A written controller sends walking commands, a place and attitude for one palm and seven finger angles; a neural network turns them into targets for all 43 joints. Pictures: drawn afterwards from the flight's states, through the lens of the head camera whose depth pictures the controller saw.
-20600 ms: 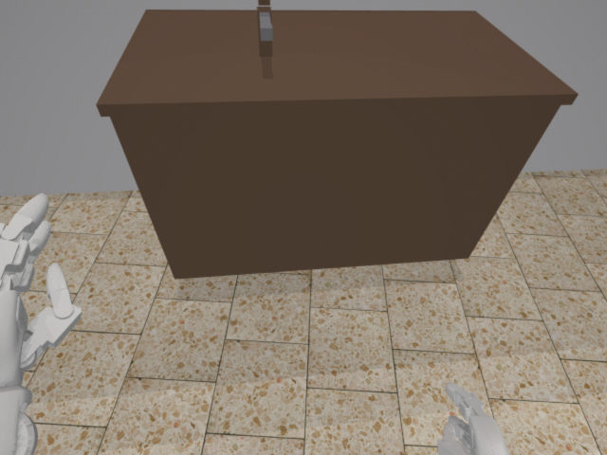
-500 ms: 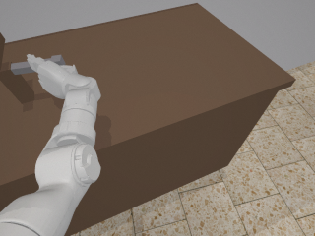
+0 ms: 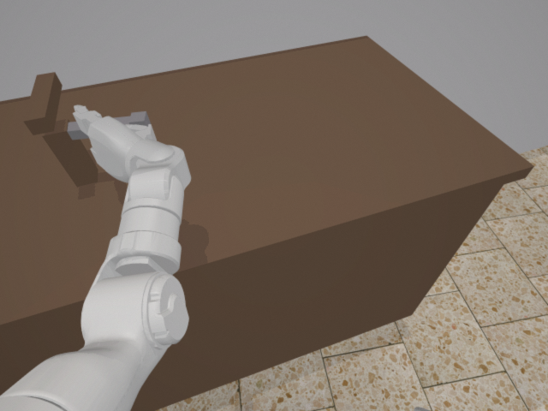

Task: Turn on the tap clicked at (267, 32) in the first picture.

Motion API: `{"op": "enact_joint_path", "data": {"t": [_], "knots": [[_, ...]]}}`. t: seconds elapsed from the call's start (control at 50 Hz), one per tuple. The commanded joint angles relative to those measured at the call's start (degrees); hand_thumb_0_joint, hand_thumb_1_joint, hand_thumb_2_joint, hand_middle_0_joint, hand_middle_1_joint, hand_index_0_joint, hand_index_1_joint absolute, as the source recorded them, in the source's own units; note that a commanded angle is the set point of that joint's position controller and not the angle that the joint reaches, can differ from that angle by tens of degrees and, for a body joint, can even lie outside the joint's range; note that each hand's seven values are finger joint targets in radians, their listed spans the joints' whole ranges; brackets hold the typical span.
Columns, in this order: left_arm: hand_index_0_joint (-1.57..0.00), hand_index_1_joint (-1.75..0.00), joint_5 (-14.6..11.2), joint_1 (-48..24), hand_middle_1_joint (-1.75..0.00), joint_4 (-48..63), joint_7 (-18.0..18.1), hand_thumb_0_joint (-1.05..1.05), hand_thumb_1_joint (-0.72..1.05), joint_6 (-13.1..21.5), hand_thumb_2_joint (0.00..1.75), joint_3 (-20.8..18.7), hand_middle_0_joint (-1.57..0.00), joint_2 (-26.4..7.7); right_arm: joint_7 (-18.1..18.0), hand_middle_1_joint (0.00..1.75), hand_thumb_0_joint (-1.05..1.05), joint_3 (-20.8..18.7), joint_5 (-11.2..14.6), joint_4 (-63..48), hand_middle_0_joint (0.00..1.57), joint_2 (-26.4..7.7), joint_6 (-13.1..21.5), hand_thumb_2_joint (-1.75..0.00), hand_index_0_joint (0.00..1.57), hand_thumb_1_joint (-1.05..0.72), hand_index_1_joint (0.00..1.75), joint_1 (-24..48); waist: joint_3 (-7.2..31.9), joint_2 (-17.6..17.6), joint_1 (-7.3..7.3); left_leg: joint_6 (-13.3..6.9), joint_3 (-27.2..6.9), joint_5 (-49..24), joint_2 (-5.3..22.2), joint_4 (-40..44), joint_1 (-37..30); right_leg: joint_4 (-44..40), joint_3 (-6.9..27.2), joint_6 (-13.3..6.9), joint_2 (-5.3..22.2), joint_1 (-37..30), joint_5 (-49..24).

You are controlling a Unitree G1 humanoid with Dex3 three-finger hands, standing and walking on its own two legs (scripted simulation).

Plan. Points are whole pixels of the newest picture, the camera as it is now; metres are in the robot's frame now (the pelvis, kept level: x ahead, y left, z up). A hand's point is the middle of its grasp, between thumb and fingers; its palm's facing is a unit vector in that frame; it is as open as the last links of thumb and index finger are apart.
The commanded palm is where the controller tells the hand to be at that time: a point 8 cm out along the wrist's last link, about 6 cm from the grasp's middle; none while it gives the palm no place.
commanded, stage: lift the hand up off the lever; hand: left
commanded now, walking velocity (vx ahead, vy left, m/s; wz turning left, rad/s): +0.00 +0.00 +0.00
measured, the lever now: (140, 123) +0.53 +0.23 +0.16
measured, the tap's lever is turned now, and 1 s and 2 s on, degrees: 79 79 79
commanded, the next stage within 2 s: draw the hand back beside the body in 1.62 s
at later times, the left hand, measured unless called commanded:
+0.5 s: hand (148, 122) +0.47 +0.19 +0.20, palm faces +0.81 -0.58 -0.10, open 7.8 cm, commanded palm +0.41 +0.21 +0.20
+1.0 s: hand (143, 113) +0.46 +0.19 +0.22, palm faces +0.80 -0.59 -0.09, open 7.8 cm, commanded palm +0.40 +0.21 +0.22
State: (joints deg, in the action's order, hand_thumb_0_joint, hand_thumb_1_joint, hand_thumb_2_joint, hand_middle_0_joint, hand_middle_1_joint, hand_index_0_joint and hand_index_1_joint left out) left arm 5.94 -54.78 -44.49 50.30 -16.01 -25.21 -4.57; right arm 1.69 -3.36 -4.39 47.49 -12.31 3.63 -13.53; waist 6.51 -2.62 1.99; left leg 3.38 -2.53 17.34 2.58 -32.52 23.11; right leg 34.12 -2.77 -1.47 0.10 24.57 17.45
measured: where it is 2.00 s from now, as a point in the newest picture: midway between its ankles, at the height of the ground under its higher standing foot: outside the picture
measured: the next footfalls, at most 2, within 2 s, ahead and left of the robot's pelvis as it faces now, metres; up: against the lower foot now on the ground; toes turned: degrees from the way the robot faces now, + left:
none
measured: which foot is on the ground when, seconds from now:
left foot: down 0.00-1.00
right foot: down 0.00-1.00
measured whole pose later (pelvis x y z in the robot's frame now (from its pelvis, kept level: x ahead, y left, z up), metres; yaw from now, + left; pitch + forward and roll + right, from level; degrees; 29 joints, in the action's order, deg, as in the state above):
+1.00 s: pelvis -0.01 +0.00 +0.01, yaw +0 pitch +6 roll +1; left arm 4.8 -58.8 -44.3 49.8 -22.1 -25.1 -5.2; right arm 0.3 -2.3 -3.2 48.2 -12.3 3.9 -11.0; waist 6.2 -3.1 0.6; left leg 3.5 -2.1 14.8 2.6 -28.3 19.3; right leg 31.1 -2.5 -1.6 0.1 21.4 15.5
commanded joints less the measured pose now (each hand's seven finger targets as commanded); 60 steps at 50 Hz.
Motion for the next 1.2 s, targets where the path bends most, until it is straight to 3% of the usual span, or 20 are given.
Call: {"op": "enact_joint_path", "data": {"t": [0.0,0.04,0.08,0.16,0.2,0.24,0.28,0.34,0.38,0.44,0.48,0.62,0.66,0.68,0.72,0.78,0.8,0.88,1.1,1.18], "knots": [[-0.15,-0.15,2.4,-30.1,-0.15,12.4,0.4,0.00,0.90,2.1,0.90,4.1,-0.15,-10.2,-0.9,0.30,0.00,-1.8,0.6,-5.1,0.20,-6.6,1.6,-0.90,0.20,-0.90,0.30,0.1,18.0,3.8,0.62,-3.0,5.1,-19.2,-2.5,1.7,-5.3,-3.2,-1.6,0.6,-0.4,-11.3,-20.0],[-0.15,-0.15,2.3,-32.3,-0.15,11.6,0.4,0.00,0.90,1.8,0.90,4.8,-0.15,-9.5,-1.1,0.30,0.00,-1.6,0.6,-4.9,0.20,-6.6,1.6,-0.90,0.20,-0.90,0.30,0.4,17.1,4.9,1.15,-3.1,5.1,-18.0,-2.6,1.9,-5.0,-3.7,-1.4,0.8,-0.3,-10.8,-19.0],[-0.15,-0.15,2.4,-31.9,-0.15,12.3,0.4,0.00,0.90,1.9,0.90,3.1,-0.15,-11.5,-1.3,0.30,0.00,-1.7,0.5,-4.9,0.20,-6.7,1.5,-0.90,0.20,-0.90,0.30,0.4,19.3,3.8,0.12,-2.9,4.8,-18.9,-2.7,2.1,-5.6,-3.4,-1.3,0.5,-0.3,-12.0,-19.6],[-0.15,-0.15,2.1,-31.6,-0.15,12.0,0.4,0.00,0.90,1.1,0.90,5.1,-0.15,-8.9,-1.1,0.30,0.00,-1.5,0.6,-5.2,0.20,-6.4,1.7,-0.90,0.20,-0.90,0.30,0.9,18.3,4.5,0.67,-3.0,5.3,-18.6,-2.7,2.1,-5.4,-3.8,-1.3,0.8,-0.2,-11.7,-19.9],[-0.15,-0.15,2.0,-30.9,-0.15,10.1,0.4,0.00,0.90,0.8,0.90,2.5,-0.15,-12.1,-1.5,0.30,0.00,-1.5,0.8,-5.0,0.20,-6.7,1.4,-0.90,0.20,-0.90,0.30,0.7,18.1,6.3,0.10,-3.0,4.9,-17.5,-2.7,2.7,-4.4,-4.1,-1.3,0.8,-0.1,-12.6,-18.8],[-0.15,-0.15,2.3,-34.1,-0.15,10.8,0.5,0.00,0.90,0.7,0.90,4.4,-0.15,-10.4,-1.4,0.30,0.00,-1.4,0.7,-4.7,0.20,-6.6,1.6,-0.90,0.20,-0.90,0.30,1.1,17.2,4.5,0.95,-3.2,5.3,-16.7,-2.8,2.7,-4.8,-4.7,-1.1,0.9,0.0,-11.3,-18.0],[-0.15,-0.15,2.5,-32.5,-0.15,11.3,0.9,0.00,0.90,1.1,0.90,0.6,-0.15,-14.8,-1.7,0.30,0.00,-1.7,0.6,-4.8,0.20,-6.9,1.5,-0.90,0.20,-0.90,0.30,0.9,19.4,5.5,-0.50,-3.3,5.0,-17.5,-2.8,2.7,-4.6,-4.3,-1.0,0.9,-0.1,-13.4,-19.1],[-0.15,-0.15,3.0,-33.4,-0.15,10.6,0.7,0.00,0.90,0.6,0.90,3.9,-0.15,-11.2,-1.4,0.30,0.00,-1.5,0.6,-4.6,0.20,-6.5,1.8,-0.90,0.20,-0.90,0.30,0.5,18.3,4.8,0.57,-3.3,5.4,-17.5,-2.7,2.7,-4.8,-4.4,-1.2,0.9,-0.2,-12.2,-19.0],[-0.15,-0.15,2.7,-32.6,-0.15,11.2,0.5,0.00,0.90,0.7,0.90,2.1,-0.15,-13.6,-1.6,0.30,0.00,-1.8,0.8,-4.7,0.20,-6.9,1.8,-0.90,0.20,-0.90,0.30,0.7,18.9,4.8,-0.03,-3.4,5.2,-17.0,-2.7,3.0,-4.9,-4.7,-1.1,0.9,-0.1,-13.0,-18.5],[-0.15,-0.15,2.1,-33.6,-0.15,12.1,0.2,0.00,0.90,0.5,0.90,3.2,-0.15,-12.3,-1.6,0.30,0.00,-1.7,0.8,-4.6,0.20,-6.9,2.1,-0.90,0.20,-0.90,0.30,0.1,19.2,5.3,0.41,-3.5,5.5,-17.7,-2.8,3.1,-5.4,-4.9,-1.1,1.0,-0.1,-13.6,-19.7],[-0.15,-0.15,1.7,-30.9,-0.15,12.6,0.0,0.00,0.90,0.4,0.90,0.7,-0.15,-15.2,-1.8,0.30,0.00,-1.8,1.0,-4.8,0.20,-7.1,1.9,-0.90,0.20,-0.90,0.30,0.6,19.9,4.7,-1.00,-3.4,5.5,-17.9,-2.9,3.6,-5.3,-5.0,-1.0,1.0,0.0,-15.3,-20.2],[-0.15,-0.15,1.1,-31.6,-0.15,16.7,-0.5,0.00,0.90,-0.7,0.90,5.4,-0.15,-9.9,-1.6,0.30,0.00,-1.6,1.5,-4.9,0.20,-6.7,2.8,-0.90,0.20,-0.90,0.30,1.7,18.1,4.1,-0.17,-3.3,5.8,-18.1,-2.6,4.3,-7.3,-5.9,-1.3,0.8,-0.3,-14.4,-19.1],[-0.15,-0.15,0.5,-30.3,-0.15,16.3,-0.6,0.00,0.90,-1.3,0.90,4.2,-0.15,-11.1,-1.7,0.30,0.00,-1.6,1.6,-4.9,0.20,-6.8,2.8,-0.90,0.20,-0.90,0.30,2.0,17.6,5.9,-0.72,-3.4,5.9,-17.7,-2.7,4.8,-6.9,-6.4,-1.3,0.9,-0.2,-15.2,-18.7],[-0.15,-0.15,0.4,-29.6,-0.15,16.9,-0.8,0.00,0.90,-1.5,0.90,3.8,-0.15,-11.6,-1.8,0.30,0.00,-1.7,1.7,-5.0,0.20,-6.9,2.7,-0.90,0.20,-0.90,0.30,2.8,17.9,4.0,-1.54,-3.2,5.7,-17.6,-2.8,5.1,-7.1,-6.3,-1.3,0.6,-0.3,-15.4,-18.0],[-0.15,-0.15,0.5,-32.0,-0.15,16.1,-0.6,0.00,0.90,-2.1,0.90,5.6,-0.15,-9.7,-1.8,0.30,0.00,-1.2,1.7,-4.7,0.20,-6.5,3.0,-0.90,0.20,-0.90,0.30,3.2,15.9,4.2,-0.60,-3.3,5.8,-16.3,-2.8,5.3,-6.9,-6.9,-1.2,0.7,-0.2,-13.8,-16.2],[-0.15,-0.15,0.8,-32.9,-0.15,15.6,-0.2,0.00,0.90,-2.3,0.90,3.6,-0.15,-12.3,-2.0,0.30,0.00,-1.2,1.7,-4.6,0.20,-6.7,2.6,-0.90,0.20,-0.90,0.30,4.0,16.6,4.3,-1.45,-3.2,5.7,-15.6,-3.0,5.5,-6.8,-7.1,-1.0,0.6,-0.2,-14.1,-15.3],[-0.15,-0.15,1.1,-34.6,-0.15,15.3,0.0,0.00,0.90,-2.4,0.90,5.1,-0.15,-11.0,-1.9,0.30,0.00,-1.0,1.7,-4.5,0.20,-6.4,2.7,-0.90,0.20,-0.90,0.30,4.1,16.1,3.5,-0.82,-3.1,5.7,-15.5,-2.8,5.6,-6.9,-7.1,-1.0,0.6,0.0,-13.5,-15.1],[-0.15,-0.15,1.2,-33.4,-0.15,12.9,0.2,0.00,0.90,-2.7,0.90,2.2,-0.15,-13.8,-2.1,0.30,0.00,-1.1,1.5,-4.6,0.20,-6.8,2.2,-0.90,0.20,-0.90,0.30,4.0,17.3,6.5,-1.58,-3.3,5.7,-16.5,-3.0,5.4,-6.6,-6.7,-1.0,0.8,0.0,-14.8,-16.9],[-0.15,-0.15,-0.4,-31.0,-0.15,18.0,-1.5,0.00,0.90,-4.3,0.90,6.5,-0.15,-8.4,-2.1,0.30,0.00,-0.9,2.5,-5.9,0.20,-6.2,2.1,-0.90,0.20,-0.90,0.30,5.5,17.1,5.3,-1.75,-3.1,6.0,-19.4,-2.7,6.4,-9.4,-7.1,-1.4,0.6,-0.2,-16.3,-19.5],[-0.15,-0.15,-0.9,-31.7,-0.15,20.0,-1.4,0.00,0.90,-5.2,0.90,4.9,-0.15,-10.5,-2.4,0.30,0.00,-0.7,2.6,-5.6,0.20,-6.2,2.1,-0.90,0.20,-0.90,0.30,6.8,17.1,4.7,-2.80,-2.9,5.8,-19.6,-2.9,6.8,-9.8,-7.6,-1.4,0.4,-0.2,-17.2,-19.1]]}}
